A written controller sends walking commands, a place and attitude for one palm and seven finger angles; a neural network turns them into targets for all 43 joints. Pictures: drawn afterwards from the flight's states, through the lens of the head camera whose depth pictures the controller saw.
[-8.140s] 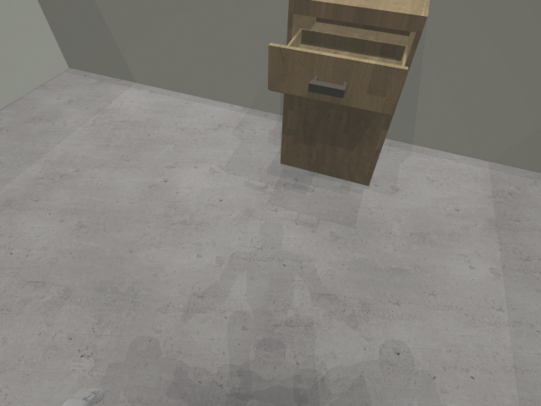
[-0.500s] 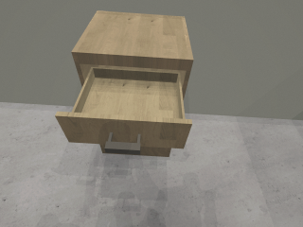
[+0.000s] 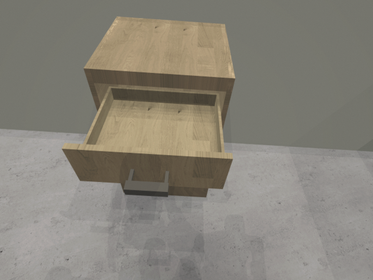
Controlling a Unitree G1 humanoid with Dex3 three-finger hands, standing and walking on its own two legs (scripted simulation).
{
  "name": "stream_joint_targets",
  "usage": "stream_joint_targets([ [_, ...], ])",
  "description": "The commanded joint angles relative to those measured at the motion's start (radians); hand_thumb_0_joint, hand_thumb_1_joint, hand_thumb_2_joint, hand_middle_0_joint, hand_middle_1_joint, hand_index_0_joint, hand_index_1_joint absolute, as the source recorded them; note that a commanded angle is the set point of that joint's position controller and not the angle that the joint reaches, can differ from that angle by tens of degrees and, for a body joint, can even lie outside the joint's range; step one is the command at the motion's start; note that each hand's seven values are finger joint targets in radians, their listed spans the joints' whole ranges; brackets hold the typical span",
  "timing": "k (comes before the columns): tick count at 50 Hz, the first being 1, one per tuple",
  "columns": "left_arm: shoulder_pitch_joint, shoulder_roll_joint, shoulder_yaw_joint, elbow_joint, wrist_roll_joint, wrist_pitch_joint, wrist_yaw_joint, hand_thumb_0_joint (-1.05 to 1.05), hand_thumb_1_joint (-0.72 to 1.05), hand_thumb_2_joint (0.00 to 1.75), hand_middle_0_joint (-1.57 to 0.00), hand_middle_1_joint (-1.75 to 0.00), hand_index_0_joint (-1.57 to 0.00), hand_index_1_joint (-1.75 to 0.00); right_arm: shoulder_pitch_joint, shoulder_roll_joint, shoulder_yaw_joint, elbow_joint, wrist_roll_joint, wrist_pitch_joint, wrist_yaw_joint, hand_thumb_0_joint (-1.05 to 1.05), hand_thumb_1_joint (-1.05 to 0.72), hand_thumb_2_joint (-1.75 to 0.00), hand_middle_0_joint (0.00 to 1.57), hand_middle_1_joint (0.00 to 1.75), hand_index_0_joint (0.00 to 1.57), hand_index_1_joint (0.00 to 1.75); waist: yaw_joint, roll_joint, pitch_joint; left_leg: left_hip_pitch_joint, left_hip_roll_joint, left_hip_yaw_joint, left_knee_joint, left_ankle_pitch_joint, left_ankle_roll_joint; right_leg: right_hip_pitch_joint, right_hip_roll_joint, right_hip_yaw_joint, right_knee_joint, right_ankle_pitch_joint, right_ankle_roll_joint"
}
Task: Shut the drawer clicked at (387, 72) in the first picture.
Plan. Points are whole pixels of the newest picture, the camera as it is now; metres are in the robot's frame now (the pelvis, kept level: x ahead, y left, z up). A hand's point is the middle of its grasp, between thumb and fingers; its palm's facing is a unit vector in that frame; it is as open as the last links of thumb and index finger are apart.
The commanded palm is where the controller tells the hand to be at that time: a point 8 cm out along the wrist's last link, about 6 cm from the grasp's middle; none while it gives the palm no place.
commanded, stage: look again from close up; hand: left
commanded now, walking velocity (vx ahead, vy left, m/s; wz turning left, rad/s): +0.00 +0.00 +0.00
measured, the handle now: (148, 181) +0.38 +0.13 -0.08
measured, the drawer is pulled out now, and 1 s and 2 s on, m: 0.29 0.29 0.29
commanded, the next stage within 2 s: shuffle to correct the standing spot in 0.10 s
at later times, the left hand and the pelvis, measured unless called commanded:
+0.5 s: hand out of the picture -0.01 +0.14 -0.18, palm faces +0.00 -0.98 -0.18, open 7.4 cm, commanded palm none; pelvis +0.03 -0.03 +0.00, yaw -1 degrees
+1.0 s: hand out of the picture +0.06 +0.10 -0.18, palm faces +0.01 -0.98 -0.19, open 7.3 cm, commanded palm none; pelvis +0.06 -0.06 +0.00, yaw -1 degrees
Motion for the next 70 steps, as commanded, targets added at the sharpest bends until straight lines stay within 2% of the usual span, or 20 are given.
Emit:
stream_joint_targets([
  [1,0.085,0.088,0.011,-0.023,0.0,-0.013,0.007,0.0,0.9,0.9,-0.2,-0.3,-0.2,-0.3,0.056,-0.096,-0.012,-0.021,0.003,-0.021,-0.009,0.0,-0.9,-0.9,0.2,0.3,0.2,0.3,-0.005,0.01,0.035,0.079,0.141,-0.145,-0.082,0.006,-0.022,-0.101,-0.078,0.067,-0.088,0.079,-0.05],
  [10,0.051,0.095,0.015,-0.032,-0.002,-0.005,0.005,0.0,0.9,0.9,-0.2,-0.3,-0.2,-0.3,0.063,-0.091,-0.008,-0.01,0.001,-0.018,-0.01,0.0,-0.9,-0.9,0.2,0.3,0.2,0.3,0.0,0.029,0.08,0.049,0.144,-0.159,-0.112,-0.042,-0.024,-0.094,-0.07,0.063,-0.096,0.038,-0.053],
  [17,0.071,0.081,0.019,-0.028,0.009,0.003,-0.01,0.0,0.9,0.9,-0.2,-0.3,-0.2,-0.3,0.085,-0.116,-0.031,0.005,-0.008,-0.005,-0.008,0.0,-0.9,-0.9,0.2,0.3,0.2,0.3,-0.002,0.076,0.093,0.011,0.202,-0.248,-0.213,-0.412,0.014,-0.139,-0.012,-0.013,-0.005,-0.144,-0.057],
  [23,0.098,0.078,0.02,-0.019,0.004,-0.01,-0.014,0.0,0.9,0.9,-0.2,-0.3,-0.2,-0.3,0.092,-0.091,-0.036,0.0,-0.006,-0.014,-0.01,0.0,-0.9,-0.9,0.2,0.3,0.2,0.3,-0.004,0.024,0.068,0.02,0.184,-0.194,-0.112,-0.256,0.018,-0.123,-0.027,0.027,-0.04,-0.076,-0.081],
  [28,0.116,0.093,0.028,-0.007,-0.001,-0.013,-0.01,0.0,0.9,0.9,-0.2,-0.3,-0.2,-0.3,0.088,-0.061,-0.029,-0.002,-0.005,-0.026,-0.017,0.0,-0.9,-0.9,0.2,0.3,0.2,0.3,-0.009,-0.051,0.057,0.01,0.133,-0.058,0.066,-0.015,-0.005,-0.063,-0.067,0.09,-0.053,0.122,-0.109],
  [32,0.122,0.102,0.036,-0.004,0.0,-0.01,-0.008,0.0,0.9,0.9,-0.2,-0.3,-0.2,-0.3,0.093,-0.065,-0.028,0.005,-0.007,-0.033,-0.027,0.0,-0.9,-0.9,0.2,0.3,0.2,0.3,-0.023,-0.019,0.023,0.032,0.13,-0.021,0.132,0.063,-0.011,-0.028,-0.072,0.085,0.018,0.336,-0.124],
  [36,0.113,0.083,0.032,-0.006,-0.003,-0.02,-0.003,0.0,0.9,0.9,-0.2,-0.3,-0.2,-0.3,0.103,-0.067,-0.022,0.022,-0.003,-0.032,-0.038,0.0,-0.9,-0.9,0.2,0.3,0.2,0.3,-0.024,0.056,0.001,0.129,0.157,-0.052,0.129,0.267,-0.001,-0.059,-0.055,0.059,0.068,0.504,-0.086],
  [41,0.12,0.113,0.031,0.003,-0.012,-0.029,0.017,0.0,0.9,0.9,-0.2,-0.3,-0.2,-0.3,0.055,-0.05,-0.006,0.001,0.008,-0.015,-0.045,0.0,-0.9,-0.9,0.2,0.3,0.2,0.3,-0.017,-0.06,0.021,0.068,0.115,-0.001,0.102,0.153,-0.049,0.072,-0.131,0.093,0.024,1.083,-0.019],
  [43,0.092,0.123,0.032,-0.02,-0.013,-0.023,0.017,0.0,0.9,0.9,-0.2,-0.3,-0.2,-0.3,0.05,-0.06,-0.011,-0.003,0.011,-0.011,-0.044,0.0,-0.9,-0.9,0.2,0.3,0.2,0.3,-0.015,-0.043,0.028,0.097,0.121,-0.004,0.063,0.201,-0.047,0.057,-0.127,0.081,0.027,1.032,-0.011],
  [48,0.041,0.127,0.037,-0.066,-0.009,-0.008,0.018,0.0,0.9,0.9,-0.2,-0.3,-0.2,-0.3,0.016,-0.078,-0.017,-0.032,0.01,-0.004,-0.037,0.0,-0.9,-0.9,0.2,0.3,0.2,0.3,0.0,0.049,0.017,0.156,0.158,-0.054,0.019,0.311,-0.047,-0.002,-0.111,0.092,-0.034,0.617,-0.039],
  [50,0.048,0.134,0.038,-0.073,-0.006,-0.009,0.018,0.0,0.9,0.9,-0.2,-0.3,-0.2,-0.3,0.011,-0.084,-0.015,-0.043,0.007,-0.007,-0.034,0.0,-0.9,-0.9,0.2,0.3,0.2,0.3,0.004,0.046,-0.024,0.174,0.158,-0.055,0.036,0.349,-0.044,0.022,-0.115,0.094,-0.042,0.634,-0.038],
  [52,0.045,0.141,0.038,-0.074,-0.007,-0.012,0.019,0.0,0.9,0.9,-0.2,-0.3,-0.2,-0.3,0.003,-0.091,-0.016,-0.049,0.007,-0.005,-0.032,0.0,-0.9,-0.9,0.2,0.3,0.2,0.3,0.004,-0.022,-0.06,0.172,0.156,-0.048,0.044,0.323,-0.049,0.062,-0.12,0.083,-0.039,0.704,-0.031],
  [53,-0.044,0.26,0.029,-0.128,-0.006,-0.021,0.013,0.0,0.9,0.9,-0.2,-0.3,-0.2,-0.3,-0.056,-0.134,-0.025,-0.132,-0.017,-0.009,-0.023,0.0,-0.9,-0.9,0.2,0.3,0.2,0.3,-0.034,0.126,0.092,0.158,0.089,-0.087,0.04,0.301,-0.024,-0.112,-0.055,0.076,0.042,0.532,-0.05],
  [54,-0.068,0.215,0.049,-0.147,-0.01,-0.009,0.012,0.0,0.9,0.9,-0.2,-0.3,-0.2,-0.3,-0.03,-0.151,-0.054,-0.139,-0.018,-0.021,-0.022,0.0,-0.9,-0.9,0.2,0.3,0.2,0.3,-0.013,0.185,0.026,0.13,0.162,-0.114,0.046,0.227,-0.024,-0.144,-0.075,0.094,0.04,0.137,-0.07],
  [56,-0.047,0.174,0.038,-0.147,-0.008,-0.013,0.01,0.0,0.9,0.9,-0.2,-0.3,-0.2,-0.3,-0.056,-0.107,-0.042,-0.162,-0.01,-0.012,-0.013,0.0,-0.9,-0.9,0.2,0.3,0.2,0.3,0.002,0.063,-0.072,0.119,0.142,-0.119,0.103,0.147,-0.033,-0.098,-0.089,0.13,-0.027,0.18,-0.082],
  [57,-0.065,0.178,0.038,-0.146,-0.008,-0.015,0.012,0.0,0.9,0.9,-0.2,-0.3,-0.2,-0.3,-0.056,-0.107,-0.04,-0.168,-0.01,-0.005,-0.008,0.0,-0.9,-0.9,0.2,0.3,0.2,0.3,-0.007,-0.036,-0.046,0.077,0.123,-0.103,0.117,0.058,-0.044,-0.092,-0.112,0.147,-0.053,0.212,-0.085],
  [59,-0.1,0.19,0.037,-0.158,-0.007,-0.013,0.015,0.0,0.9,0.9,-0.2,-0.3,-0.2,-0.3,-0.039,-0.112,-0.035,-0.173,-0.015,0.003,0.0,0.0,-0.9,-0.9,0.2,0.3,0.2,0.3,-0.019,-0.131,-0.022,0.04,0.1,-0.074,0.124,-0.03,-0.056,-0.081,-0.134,0.153,-0.052,0.242,-0.094],
  [62,-0.128,0.201,0.04,-0.173,-0.006,-0.005,0.015,0.0,0.9,0.9,-0.2,-0.3,-0.2,-0.3,-0.038,-0.124,-0.037,-0.162,-0.013,0.012,0.004,0.0,-0.9,-0.9,0.2,0.3,0.2,0.3,-0.028,-0.074,0.052,0.038,0.099,-0.084,0.116,-0.06,-0.057,-0.164,-0.124,0.131,-0.071,0.09,-0.087],
  [66,-0.121,0.197,0.038,-0.179,-0.006,0.001,0.013,0.0,0.9,0.9,-0.2,-0.3,-0.2,-0.3,-0.031,-0.14,-0.031,-0.144,-0.013,0.008,0.002,0.0,-0.9,-0.9,0.2,0.3,0.2,0.3,-0.019,0.015,0.045,0.04,0.124,-0.121,0.066,-0.007,-0.036,-0.136,-0.087,0.091,-0.027,0.079,-0.071],
  [70,-0.1,0.19,0.036,-0.171,-0.005,0.001,0.011,0.0,0.9,0.9,-0.2,-0.3,-0.2,-0.3,-0.029,-0.145,-0.026,-0.127,-0.011,0.002,0.0,0.0,-0.9,-0.9,0.2,0.3,0.2,0.3,-0.01,0.028,0.026,0.047,0.137,-0.14,0.036,0.029,-0.024,-0.103,-0.078,0.08,-0.017,0.085,-0.062],
])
